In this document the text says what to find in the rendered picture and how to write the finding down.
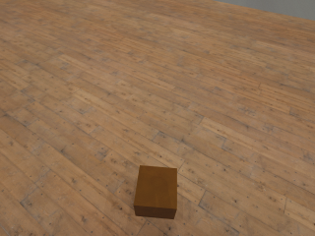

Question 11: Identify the carton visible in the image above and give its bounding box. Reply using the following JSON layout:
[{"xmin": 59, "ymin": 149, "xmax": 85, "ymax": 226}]
[{"xmin": 134, "ymin": 165, "xmax": 177, "ymax": 219}]

